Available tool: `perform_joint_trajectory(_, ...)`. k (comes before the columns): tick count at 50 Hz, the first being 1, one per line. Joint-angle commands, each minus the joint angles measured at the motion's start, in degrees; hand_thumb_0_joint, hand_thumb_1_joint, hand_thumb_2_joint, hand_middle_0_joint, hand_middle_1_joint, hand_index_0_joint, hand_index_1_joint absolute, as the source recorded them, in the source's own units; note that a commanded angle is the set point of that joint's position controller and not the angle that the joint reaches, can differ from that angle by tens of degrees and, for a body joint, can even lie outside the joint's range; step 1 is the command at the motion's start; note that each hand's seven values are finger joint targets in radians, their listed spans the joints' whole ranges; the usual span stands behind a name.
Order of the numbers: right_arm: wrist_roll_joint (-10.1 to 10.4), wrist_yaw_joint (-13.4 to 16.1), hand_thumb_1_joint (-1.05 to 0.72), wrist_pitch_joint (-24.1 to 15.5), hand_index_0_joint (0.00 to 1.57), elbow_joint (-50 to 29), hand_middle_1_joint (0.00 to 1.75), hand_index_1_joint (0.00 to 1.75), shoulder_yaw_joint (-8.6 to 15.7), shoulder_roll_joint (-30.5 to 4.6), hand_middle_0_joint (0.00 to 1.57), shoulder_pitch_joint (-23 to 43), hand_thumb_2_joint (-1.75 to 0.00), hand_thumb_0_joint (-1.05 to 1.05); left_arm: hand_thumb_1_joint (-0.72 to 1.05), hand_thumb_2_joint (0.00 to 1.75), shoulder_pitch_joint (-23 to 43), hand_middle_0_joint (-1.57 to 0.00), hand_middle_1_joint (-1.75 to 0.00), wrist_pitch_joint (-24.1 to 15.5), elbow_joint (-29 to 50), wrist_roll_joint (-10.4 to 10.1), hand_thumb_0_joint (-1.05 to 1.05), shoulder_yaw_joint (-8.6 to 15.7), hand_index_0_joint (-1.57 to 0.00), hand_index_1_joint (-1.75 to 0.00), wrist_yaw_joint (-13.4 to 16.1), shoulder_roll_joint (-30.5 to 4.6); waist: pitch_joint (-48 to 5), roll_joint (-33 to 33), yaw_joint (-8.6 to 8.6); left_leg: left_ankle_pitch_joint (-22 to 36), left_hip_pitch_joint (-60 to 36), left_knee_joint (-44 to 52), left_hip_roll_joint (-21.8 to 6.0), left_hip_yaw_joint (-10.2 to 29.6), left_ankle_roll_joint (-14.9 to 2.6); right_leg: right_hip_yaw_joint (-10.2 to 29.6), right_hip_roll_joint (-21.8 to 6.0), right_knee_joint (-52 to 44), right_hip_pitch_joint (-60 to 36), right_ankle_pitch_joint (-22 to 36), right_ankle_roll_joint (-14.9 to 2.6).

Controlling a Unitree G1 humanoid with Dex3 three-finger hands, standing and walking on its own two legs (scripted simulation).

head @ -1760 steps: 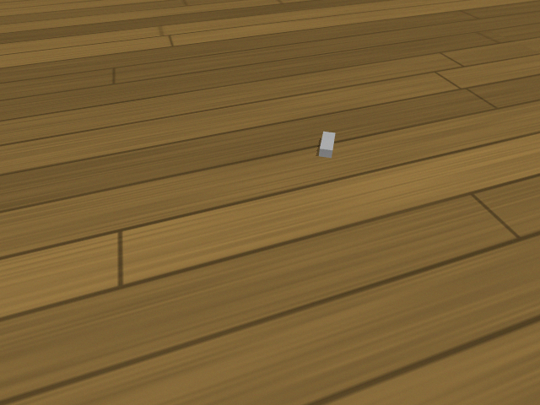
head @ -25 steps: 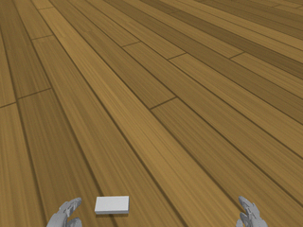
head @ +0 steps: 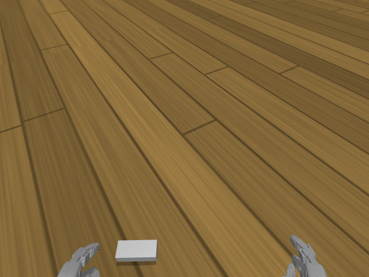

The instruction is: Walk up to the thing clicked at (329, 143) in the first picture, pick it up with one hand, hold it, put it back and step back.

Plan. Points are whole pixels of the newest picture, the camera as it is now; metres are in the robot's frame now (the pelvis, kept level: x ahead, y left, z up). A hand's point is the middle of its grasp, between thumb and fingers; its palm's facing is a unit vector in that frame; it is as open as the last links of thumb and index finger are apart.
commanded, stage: home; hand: left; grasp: from above
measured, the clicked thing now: (137, 250) +0.43 +0.23 -0.69
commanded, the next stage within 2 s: stand in 0.76 s
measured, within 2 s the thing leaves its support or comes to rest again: neither
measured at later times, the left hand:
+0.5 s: hand out of the picture +0.16 +0.18 -0.04, palm faces +0.04 -0.98 -0.20, open 7.4 cm
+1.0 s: hand out of the picture +0.16 +0.21 -0.08, palm faces +0.01 -0.95 -0.32, open 7.4 cm
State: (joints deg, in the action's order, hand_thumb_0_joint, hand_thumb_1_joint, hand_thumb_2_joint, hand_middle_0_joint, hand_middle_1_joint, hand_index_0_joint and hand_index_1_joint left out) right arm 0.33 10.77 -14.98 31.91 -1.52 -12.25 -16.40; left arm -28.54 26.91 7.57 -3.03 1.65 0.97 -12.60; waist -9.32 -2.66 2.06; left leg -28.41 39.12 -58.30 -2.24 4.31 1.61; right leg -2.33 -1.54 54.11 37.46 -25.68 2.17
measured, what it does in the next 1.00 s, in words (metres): stands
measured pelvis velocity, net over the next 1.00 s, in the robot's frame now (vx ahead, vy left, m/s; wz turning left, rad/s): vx -0.01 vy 0.00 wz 0.00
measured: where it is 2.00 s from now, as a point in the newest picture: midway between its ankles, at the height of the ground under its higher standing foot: outside the picture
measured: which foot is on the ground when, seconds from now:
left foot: down 0.00-1.00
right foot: down 0.00-1.00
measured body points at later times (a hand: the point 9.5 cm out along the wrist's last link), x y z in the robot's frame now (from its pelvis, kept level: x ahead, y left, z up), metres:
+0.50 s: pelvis +0.00 +0.00 +0.00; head +0.01 +0.01 +0.45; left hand +0.16 +0.23 -0.03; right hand +0.16 -0.24 -0.06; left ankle +0.01 +0.13 -0.68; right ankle +0.01 -0.15 -0.68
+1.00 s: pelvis -0.01 +0.00 +0.01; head +0.02 +0.01 +0.46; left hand +0.16 +0.26 -0.06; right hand +0.14 -0.25 -0.09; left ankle +0.01 +0.13 -0.68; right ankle +0.01 -0.15 -0.68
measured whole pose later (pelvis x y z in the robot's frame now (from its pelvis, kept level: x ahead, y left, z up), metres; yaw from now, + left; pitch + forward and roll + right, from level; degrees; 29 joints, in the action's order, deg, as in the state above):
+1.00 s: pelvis -0.01 +0.00 +0.01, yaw +0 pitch +3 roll +0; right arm -4.7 2.5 -4.9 43.8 -0.5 -15.5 -10.6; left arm -14.1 8.4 -22.7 2.8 0.6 1.7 -16.0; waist -0.2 0.7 -1.1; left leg -25.7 29.2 -52.1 -0.2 2.2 0.6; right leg -0.4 -3.6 51.1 29.2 -24.5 2.3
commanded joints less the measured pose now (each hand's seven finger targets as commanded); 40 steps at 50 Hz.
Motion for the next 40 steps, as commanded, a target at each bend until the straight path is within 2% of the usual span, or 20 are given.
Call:
perform_joint_trajectory(1,0.02,0.83,-0.9,-3.16,0.2,-9.42,0.3,0.3,2.85,-7.16,0.2,4.55,-0.9,0.0,0.9,0.9,2.27,-0.2,-0.3,-3.04,11.03,0.24,0.0,3.48,-0.2,-0.3,0.3,-5.95,-2.82,0.59,-0.06,8.21,-3.0,10.72,2.16,-1.92,-1.99,-2.13,2.47,-9.15,-2.62,5.97,-1.65)
perform_joint_trajectory(7,-0.02,0.83,-0.9,-3.22,0.2,-9.56,0.3,0.3,2.96,-7.15,0.2,4.14,-0.9,0.0,0.9,0.9,1.34,-0.2,-0.3,-2.82,11.05,0.56,0.0,3.42,-0.2,-0.3,0.46,-5.78,-4.42,0.18,0.06,10.55,-3.92,10.41,2.01,-1.93,-1.87,-2.12,2.47,-8.43,-3.41,7.99,-1.89)
perform_joint_trajectory(10,-0.02,0.94,-0.9,-3.14,0.2,-9.58,0.3,0.3,2.97,-7.05,0.2,4.15,-0.9,0.0,0.9,0.9,1.56,-0.2,-0.3,-2.66,11.0,0.62,0.0,3.45,-0.2,-0.3,0.53,-5.92,-3.8,0.21,0.07,10.31,-3.61,10.33,2.01,-2.12,-1.86,-2.12,2.46,-8.52,-2.92,7.7,-1.82)
perform_joint_trajectory(12,-0.04,0.86,-0.9,-3.22,0.2,-9.63,0.3,0.3,2.87,-6.99,0.2,4.31,-0.9,0.0,0.9,0.9,2.22,-0.2,-0.3,-2.83,11.03,0.49,0.0,3.48,-0.2,-0.3,0.45,-5.87,-2.62,0.12,0.18,8.19,-2.7,10.48,2.09,-2.02,-1.91,-2.1,2.39,-8.96,-2.32,5.91,-1.7)
perform_joint_trajectory(18,-0.01,0.92,-0.9,-3.34,0.2,-9.46,0.3,0.3,3.04,-7.1,0.2,4.04,-0.9,0.0,0.9,0.9,1.27,-0.2,-0.3,-2.77,11.84,0.58,0.0,3.48,-0.2,-0.3,0.46,-5.96,-4.31,-0.56,-0.28,10.31,-3.81,10.59,1.81,-1.8,-1.67,-2.23,2.53,-8.05,-2.95,7.49,-1.93)
perform_joint_trajectory(22,0.08,0.99,-0.9,-3.17,0.2,-9.66,0.3,0.3,2.93,-6.96,0.2,4.03,-0.9,0.0,0.9,0.9,1.53,-0.2,-0.3,-2.57,11.16,0.7,0.0,3.16,-0.2,-0.3,0.54,-5.95,-3.72,-0.3,0.26,10.33,-3.51,10.13,2.04,-2.09,-1.89,-1.92,2.31,-8.56,-2.88,8.03,-1.86)
perform_joint_trajectory(25,0.0,0.94,-0.9,-3.08,0.2,-9.18,0.3,0.3,3.0,-7.19,0.2,3.7,-0.9,0.0,0.9,0.9,3.42,-0.2,-0.3,-2.99,13.56,0.59,0.0,4.28,-0.2,-0.3,0.69,-7.43,-3.22,-0.91,-0.12,9.05,-3.48,10.66,1.89,-2.03,-1.86,-2.02,2.42,-8.59,-2.75,6.73,-1.86)
perform_joint_trajectory(28,0.02,0.88,-0.9,-3.09,0.2,-9.44,0.3,0.3,2.87,-6.95,0.2,3.91,-0.9,0.0,0.9,0.9,0.63,-0.2,-0.3,-2.48,10.19,0.36,0.0,2.82,-0.2,-0.3,0.44,-5.19,-2.92,0.27,0.16,9.75,-3.23,10.22,2.02,-2.14,-1.9,-2.17,2.39,-8.65,-2.74,7.39,-1.72)
perform_joint_trajectory(32,0.08,0.65,-0.9,-2.89,0.2,-9.71,0.3,0.3,2.94,-7.3,0.2,4.17,-0.9,0.0,0.9,0.9,1.9,-0.2,-0.3,-2.49,12.12,0.43,0.0,3.47,-0.2,-0.3,0.38,-6.42,-2.85,-1.07,-0.14,7.78,-3.08,11.1,1.81,-1.7,-1.79,-2.17,2.5,-8.53,-2.38,5.71,-1.84)
perform_joint_trajectory(36,0.1,0.67,-0.9,-2.86,0.2,-9.84,0.3,0.3,2.99,-7.12,0.2,3.86,-0.9,0.0,0.9,0.9,1.39,-0.2,-0.3,-2.65,11.97,0.28,0.0,3.48,-0.2,-0.3,0.5,-6.06,-4.71,-0.48,0.14,11.19,-4.03,10.46,1.73,-1.57,-1.71,-2.22,2.57,-7.87,-3.18,8.46,-1.91)
perform_joint_trajectory(38,0.21,0.73,-0.9,-2.79,0.2,-9.91,0.3,0.3,2.91,-7.14,0.2,3.89,-0.9,0.0,0.9,0.9,1.89,-0.2,-0.3,-2.69,11.98,0.29,0.0,3.81,-0.2,-0.3,0.59,-6.43,-3.3,-0.48,0.09,9.87,-3.29,10.39,1.79,-1.88,-1.82,-2.09,2.5,-8.21,-2.56,7.48,-1.88)
perform_joint_trajectory(39,0.17,0.78,-0.9,-2.77,0.2,-9.73,0.3,0.3,2.96,-6.98,0.2,3.76,-0.9,0.0,0.9,0.9,3.27,-0.2,-0.3,-3.06,14.08,0.35,0.0,4.17,-0.2,-0.3,0.66,-7.35,-4.23,-0.66,-0.02,10.0,-3.42,10.18,1.88,-1.95,-1.84,-2.11,2.49,-8.35,-2.83,7.42,-1.86)
perform_joint_trajectory(40,0.07,0.73,-0.9,-2.74,0.2,-9.68,0.3,0.3,2.77,-6.91,0.2,3.87,-0.9,0.0,0.9,0.9,1.41,-0.2,-0.3,-2.8,10.52,0.39,0.0,3.08,-0.2,-0.3,0.61,-5.67,-3.45,0.08,0.31,9.47,-3.03,10.29,1.88,-1.82,-1.86,-2.17,2.49,-8.35,-2.62,7.13,-1.74)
